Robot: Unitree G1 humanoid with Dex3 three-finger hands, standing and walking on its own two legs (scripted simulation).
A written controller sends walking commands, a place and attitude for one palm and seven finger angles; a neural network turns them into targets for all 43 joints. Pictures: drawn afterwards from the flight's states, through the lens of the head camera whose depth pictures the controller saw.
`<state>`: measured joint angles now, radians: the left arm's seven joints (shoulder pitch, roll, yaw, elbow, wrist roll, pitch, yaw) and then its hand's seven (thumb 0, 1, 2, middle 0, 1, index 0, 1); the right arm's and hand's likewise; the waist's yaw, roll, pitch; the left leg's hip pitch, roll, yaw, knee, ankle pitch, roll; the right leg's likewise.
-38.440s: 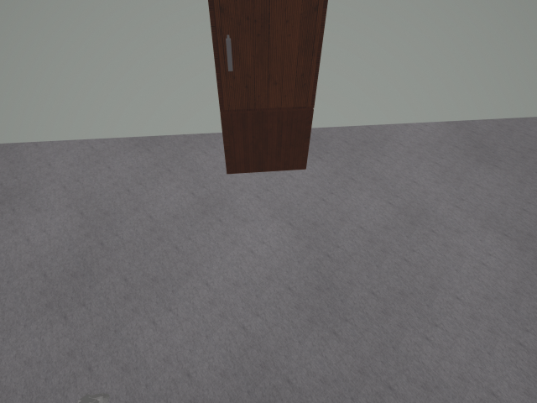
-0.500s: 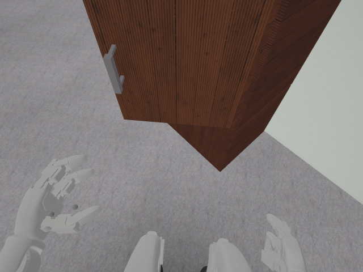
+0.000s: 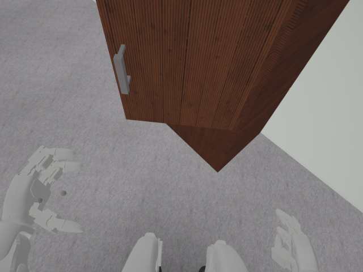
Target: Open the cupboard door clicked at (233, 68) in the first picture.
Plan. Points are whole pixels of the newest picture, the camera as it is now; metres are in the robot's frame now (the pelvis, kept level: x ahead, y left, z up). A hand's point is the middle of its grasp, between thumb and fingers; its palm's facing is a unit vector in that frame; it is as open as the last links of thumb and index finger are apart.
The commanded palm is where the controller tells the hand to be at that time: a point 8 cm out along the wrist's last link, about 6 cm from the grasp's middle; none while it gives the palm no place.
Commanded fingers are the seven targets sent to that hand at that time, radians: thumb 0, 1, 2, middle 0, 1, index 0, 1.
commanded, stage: raise the hand with hooked fingers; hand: left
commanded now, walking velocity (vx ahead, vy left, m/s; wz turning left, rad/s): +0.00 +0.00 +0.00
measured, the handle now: (123, 70) +0.60 +0.21 +0.04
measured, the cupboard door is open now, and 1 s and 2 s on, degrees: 42 42 42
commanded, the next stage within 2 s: move the hooked fingers beside the handle in 0.80 s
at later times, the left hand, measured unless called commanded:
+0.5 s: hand (56, 172) +0.29 +0.28 +0.04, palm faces -0.03 -1.00 -0.04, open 14.0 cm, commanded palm +0.27 +0.32 +0.05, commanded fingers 0.00 -0.50 0.30 -0.30 -1.20 -0.30 -1.20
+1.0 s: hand (61, 171) +0.29 +0.27 +0.04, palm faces -0.01 -1.00 -0.05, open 14.0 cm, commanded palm +0.29 +0.31 +0.04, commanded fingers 0.00 -0.50 0.30 -0.30 -1.20 -0.30 -1.20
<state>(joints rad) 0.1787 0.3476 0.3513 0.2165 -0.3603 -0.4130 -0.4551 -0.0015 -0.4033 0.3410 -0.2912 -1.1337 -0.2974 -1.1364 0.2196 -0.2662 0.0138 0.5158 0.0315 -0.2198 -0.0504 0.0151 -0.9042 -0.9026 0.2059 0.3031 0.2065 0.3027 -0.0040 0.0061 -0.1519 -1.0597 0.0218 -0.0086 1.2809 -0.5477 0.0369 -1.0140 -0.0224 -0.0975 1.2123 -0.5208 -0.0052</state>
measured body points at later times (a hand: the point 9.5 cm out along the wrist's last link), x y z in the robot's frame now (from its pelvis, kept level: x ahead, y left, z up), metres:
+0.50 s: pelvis +0.00 +0.01 +0.00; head +0.11 +0.03 +0.44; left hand +0.29 +0.33 +0.04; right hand +0.17 -0.25 -0.08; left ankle +0.03 +0.09 -0.63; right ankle +0.04 -0.13 -0.63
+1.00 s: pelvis +0.01 -0.01 +0.00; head +0.11 +0.02 +0.44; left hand +0.29 +0.32 +0.04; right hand +0.18 -0.26 -0.08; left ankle +0.03 +0.09 -0.63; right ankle +0.04 -0.13 -0.63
